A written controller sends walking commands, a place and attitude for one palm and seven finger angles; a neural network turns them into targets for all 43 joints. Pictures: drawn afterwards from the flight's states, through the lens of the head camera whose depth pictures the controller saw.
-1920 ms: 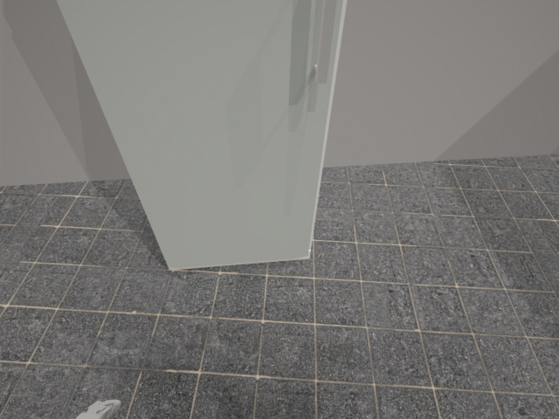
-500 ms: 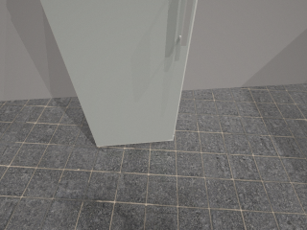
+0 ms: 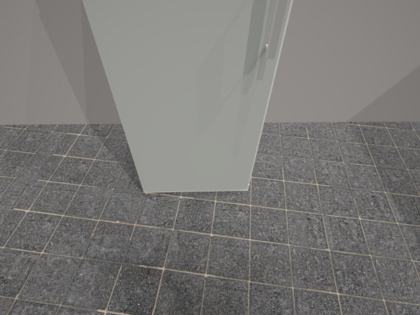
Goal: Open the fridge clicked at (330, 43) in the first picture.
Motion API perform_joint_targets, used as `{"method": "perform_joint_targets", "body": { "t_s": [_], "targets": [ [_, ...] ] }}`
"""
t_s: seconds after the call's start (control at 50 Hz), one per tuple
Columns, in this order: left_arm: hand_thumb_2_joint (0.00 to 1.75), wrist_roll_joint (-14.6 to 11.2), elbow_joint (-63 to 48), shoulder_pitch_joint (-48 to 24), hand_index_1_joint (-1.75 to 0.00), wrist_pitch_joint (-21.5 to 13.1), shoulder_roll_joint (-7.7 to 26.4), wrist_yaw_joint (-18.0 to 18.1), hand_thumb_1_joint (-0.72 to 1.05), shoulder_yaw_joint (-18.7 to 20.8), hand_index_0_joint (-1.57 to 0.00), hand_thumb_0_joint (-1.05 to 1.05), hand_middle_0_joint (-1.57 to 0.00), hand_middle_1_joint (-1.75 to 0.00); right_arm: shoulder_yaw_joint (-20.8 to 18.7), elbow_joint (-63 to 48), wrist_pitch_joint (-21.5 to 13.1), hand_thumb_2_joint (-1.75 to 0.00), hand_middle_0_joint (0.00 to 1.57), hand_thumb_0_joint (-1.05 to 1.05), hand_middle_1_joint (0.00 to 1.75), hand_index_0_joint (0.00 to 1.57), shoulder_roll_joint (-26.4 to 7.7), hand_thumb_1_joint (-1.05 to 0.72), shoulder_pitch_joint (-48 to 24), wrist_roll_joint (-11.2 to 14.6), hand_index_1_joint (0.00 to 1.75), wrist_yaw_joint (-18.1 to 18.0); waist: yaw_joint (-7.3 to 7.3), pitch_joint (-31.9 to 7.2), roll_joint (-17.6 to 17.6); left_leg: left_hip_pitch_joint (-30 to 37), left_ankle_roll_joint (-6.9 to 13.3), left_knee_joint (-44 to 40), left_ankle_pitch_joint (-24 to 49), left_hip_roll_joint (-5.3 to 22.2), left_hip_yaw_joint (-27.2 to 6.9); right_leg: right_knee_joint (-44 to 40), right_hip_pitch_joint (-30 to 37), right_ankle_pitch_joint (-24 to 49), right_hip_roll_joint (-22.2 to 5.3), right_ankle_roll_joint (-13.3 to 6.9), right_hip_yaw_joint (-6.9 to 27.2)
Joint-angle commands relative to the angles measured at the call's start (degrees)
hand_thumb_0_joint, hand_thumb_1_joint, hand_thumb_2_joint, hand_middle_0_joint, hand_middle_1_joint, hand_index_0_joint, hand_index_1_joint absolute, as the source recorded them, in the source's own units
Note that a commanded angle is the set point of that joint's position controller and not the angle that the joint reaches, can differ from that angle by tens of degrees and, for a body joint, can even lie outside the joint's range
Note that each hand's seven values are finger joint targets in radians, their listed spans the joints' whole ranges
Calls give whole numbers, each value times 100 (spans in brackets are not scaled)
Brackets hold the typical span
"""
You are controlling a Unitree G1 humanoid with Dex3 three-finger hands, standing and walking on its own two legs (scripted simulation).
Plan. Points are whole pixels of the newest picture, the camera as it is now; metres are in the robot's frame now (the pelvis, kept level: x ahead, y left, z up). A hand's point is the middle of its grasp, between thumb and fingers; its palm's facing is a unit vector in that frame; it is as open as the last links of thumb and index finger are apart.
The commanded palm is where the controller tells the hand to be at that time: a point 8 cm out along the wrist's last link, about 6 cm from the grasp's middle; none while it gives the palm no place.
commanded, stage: take the last steps up to it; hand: right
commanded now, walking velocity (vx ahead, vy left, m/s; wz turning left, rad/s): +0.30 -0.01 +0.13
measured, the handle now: (279, 1) +0.81 -0.13 +0.25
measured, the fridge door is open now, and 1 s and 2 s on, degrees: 0 0 0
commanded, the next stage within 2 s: come to a stop and stand still in 0.84 s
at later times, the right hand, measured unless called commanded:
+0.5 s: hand out of the picture +0.03 -0.19 -0.19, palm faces +0.05 +0.99 -0.16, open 7.4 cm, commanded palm none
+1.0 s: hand (274, 216) +0.42 -0.16 -0.19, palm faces -0.10 +0.98 -0.18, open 7.4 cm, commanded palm none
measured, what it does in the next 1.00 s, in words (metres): walks ahead: right foot, then left foot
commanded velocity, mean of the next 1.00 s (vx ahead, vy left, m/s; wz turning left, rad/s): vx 0.20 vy -0.01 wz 0.07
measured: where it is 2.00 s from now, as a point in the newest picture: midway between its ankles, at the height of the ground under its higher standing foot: (222, 313)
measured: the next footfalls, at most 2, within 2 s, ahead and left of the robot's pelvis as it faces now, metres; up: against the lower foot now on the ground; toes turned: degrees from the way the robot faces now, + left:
right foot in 0.50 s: +0.13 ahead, -0.13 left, +0.00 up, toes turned -3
left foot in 0.92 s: +0.42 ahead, +0.08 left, +0.00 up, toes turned +12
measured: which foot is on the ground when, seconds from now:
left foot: down 0.00-0.50, up 0.52-0.90, down 0.92-1.00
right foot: down 0.00-0.32, up 0.34-0.48, down 0.50-0.94, up 0.96-1.00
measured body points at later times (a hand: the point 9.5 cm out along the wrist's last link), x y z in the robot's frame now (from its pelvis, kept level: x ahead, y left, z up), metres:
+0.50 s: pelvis +0.09 -0.03 -0.01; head +0.11 -0.04 +0.43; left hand +0.09 +0.22 -0.16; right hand +0.03 -0.25 -0.18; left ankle +0.02 +0.11 -0.74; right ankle +0.08 -0.13 -0.74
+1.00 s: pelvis +0.30 +0.00 -0.03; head +0.34 +0.00 +0.42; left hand +0.18 +0.18 -0.18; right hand +0.43 -0.22 -0.17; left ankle +0.38 +0.07 -0.74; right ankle +0.14 -0.13 -0.66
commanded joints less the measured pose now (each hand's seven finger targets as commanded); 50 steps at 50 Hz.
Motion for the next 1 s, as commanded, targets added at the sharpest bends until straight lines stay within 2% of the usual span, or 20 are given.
{"method": "perform_joint_targets", "body": {
  "t_s": [0.0, 0.08, 0.24, 0.3, 0.34, 0.4, 0.44, 0.46, 0.48, 0.5, 0.52, 0.56, 0.64, 0.76, 0.84, 0.88, 0.9, 0.92, 0.94, 0.98],
  "targets": [
    [90, 7, -306, 230, -30, -71, 826, 73, 90, 202, -20, 0, -20, -30, -250, -382, -105, -90, 20, 0, 30, 20, -839, -90, 197, -3, 30, -29, 24, -366, 25, -147, 143, -364, 432, 600, -618, -337, -40, -132, -549, -171, 446],
    [90, 83, -295, 405, -30, -57, 814, -14, 90, 265, -20, 0, -20, -30, -324, -443, -82, -90, 20, 0, 30, 20, -744, -90, 396, -69, 30, 61, -40, 276, -55, -788, 260, -602, -2470, 343, -753, -595, -593, -2470, -476, -324, 663],
    [90, 72, -195, 1064, -30, -258, 464, -4, 90, 269, -20, 0, -20, -30, -410, -267, -309, -90, 20, 0, 30, 20, -279, -90, 1036, -43, 30, 107, -59, 236, 100, -586, 599, -123, -2052, 370, -923, 41, -765, -2013, -462, -544, 726],
    [90, 29, -355, 752, -30, -339, 202, -33, 90, 216, -20, 0, -20, -30, -464, -70, -409, -90, 20, 0, 30, 20, -500, -90, 1589, -39, 30, 42, -259, 273, 1008, 388, 1036, -1029, -1915, 1210, -2322, 1482, -1831, -1290, 38, -268, -19],
    [90, 27, -549, 314, -30, -383, 205, -38, 90, 219, -20, 0, -20, -30, -503, 42, -486, -90, 20, 0, 30, 20, -631, -90, 1911, -31, 30, -29, -407, 497, 1109, 805, 1482, -1483, -913, 1834, -3132, 2415, -2600, -1542, -45, -178, 76],
    [90, -8, -560, 417, -30, -470, 114, -53, 90, 231, -20, 0, -20, -30, -492, 35, -540, -90, 20, 0, 30, 20, -504, -90, 1548, -103, 30, -105, -133, 412, 886, 654, 1433, -795, 777, 1856, -2443, 1856, -2186, -1704, -329, -229, 416],
    [90, -43, -219, 1319, -30, -495, -36, -46, 90, 196, -20, 0, -20, -30, -466, -76, -516, -90, 20, 0, 30, 20, -431, -90, 999, -61, 30, -81, 380, 17, 679, -342, 943, -282, 728, 1207, -1373, 357, -228, -591, -76, -251, 28],
    [90, -37, 98, 2106, -30, -532, 77, -2, 90, 232, -20, 0, -20, -30, -455, -135, -503, -90, 20, 0, 30, 20, -259, -90, 812, -22, 30, -42, 677, -192, 13, -1077, 692, 732, 663, 624, -765, -154, 1066, -163, 29, -304, 65],
    [90, 59, 333, 2897, -30, -552, 672, 69, 90, 384, -20, 0, -20, -30, -431, -245, -470, -90, 20, 0, 30, 20, 29, -90, 834, 58, 30, 8, 877, -417, -1604, -2196, 316, 2563, -480, -89, 58, -953, 1875, -799, -1246, -569, 1919],
    [90, 78, 346, 3071, -30, -509, 888, 117, 90, 410, -20, 0, -20, -30, -396, -388, -498, -90, 20, 0, 30, 20, 122, -90, 744, 30, 30, -9, 806, -139, -1943, -2925, 185, 3491, -1729, -161, 264, -1651, 1776, -732, -2241, -866, 3349],
    [90, 65, 155, 2547, -30, -446, 709, 100, 90, 358, -20, 0, -20, -30, -441, -368, -479, -90, 20, 0, 30, 20, -5, -90, 706, -39, 30, -9, 607, 182, -1008, -2887, 244, 3808, -1484, 255, 14, -1688, 1229, -1048, -2355, -1116, 3152],
    [90, 35, -60, 1854, -30, -507, 239, 98, 90, 236, -20, 0, -20, -30, -438, -209, -443, -90, 20, 0, 30, 20, 79, -90, 587, -105, 30, 86, 318, 745, -228, -2869, 173, 4026, -776, 593, 163, -1727, 389, -490, -1969, -1112, 2334],
    [90, 14, 66, 1927, -30, -644, 40, 147, 90, 169, -20, 0, -20, -30, -381, -126, -361, -90, 20, 0, 30, 20, 392, -90, 790, -84, 30, 156, 82, 596, -586, -2785, -2, 3882, -107, 605, 548, -1412, 777, 2497, -1263, -862, 541],
    [90, 62, 232, 2124, -30, -600, -28, 170, 90, 182, -20, 0, -20, -30, -318, -572, -381, -90, 20, 0, 30, 20, 451, -90, -246, -24, 30, 189, 213, 659, -697, -2168, 63, 1482, 384, 389, 1274, -1241, 1013, 4204, -968, -723, -173],
    [90, 15, 309, 1931, -30, -517, 249, 183, 90, 294, -20, 0, -20, -30, -373, -353, -425, -90, 20, 0, 30, 20, 247, -90, 513, -52, 30, 116, -180, -8, -789, -696, 345, 742, 576, 100, 1299, -130, 1225, 5238, -1199, -727, -233],
    [90, -27, 295, 1821, -30, -497, 148, 138, 90, 290, -20, 0, -20, -30, -509, -3, -521, -90, 20, 0, 30, 20, -140, -90, 1633, -106, 30, 58, -710, -542, -279, 1283, 504, 174, 1291, 308, 1007, 1652, 176, 4036, -890, -464, -296],
    [90, -97, 244, 2144, -30, -511, -165, 77, 90, 245, -20, 0, -20, -30, -626, 104, -585, -90, 20, 0, 30, 20, -641, -90, 2136, -132, 30, -10, -814, -1269, 1000, 2499, 1078, 53, 2341, 1762, -840, 3487, -1021, 1026, -129, -273, -480],
    [90, -121, 188, 2332, -30, -488, -252, 125, 90, 253, -20, 0, -20, -30, -651, 132, -568, -90, 20, 0, 30, 20, -897, -90, 2185, -15, 30, -31, -583, -1659, 1312, 2524, 1693, -568, 3119, 2787, -2345, 5104, -1526, -1898, 357, -216, -44],
    [90, -109, 154, 2073, -30, -417, -242, 151, 90, 278, -20, 0, -20, -30, -610, -49, -513, -90, 20, 0, 30, 20, -722, -90, 1584, 44, 30, -78, -475, -1017, 625, 1667, 1709, -857, 2806, 2717, -1828, 5187, -1593, -1681, 25, -284, 436],
    [90, -47, 173, 1775, -30, -250, -372, 124, 90, 214, -20, 0, -20, -30, -425, -285, -485, -90, 20, 0, 30, 20, -283, -90, 576, 11, 30, -145, -59, -328, 229, 61, 1261, -965, 3495, 2288, -887, 4746, -1255, -1117, -276, -158, 515]
  ]
}}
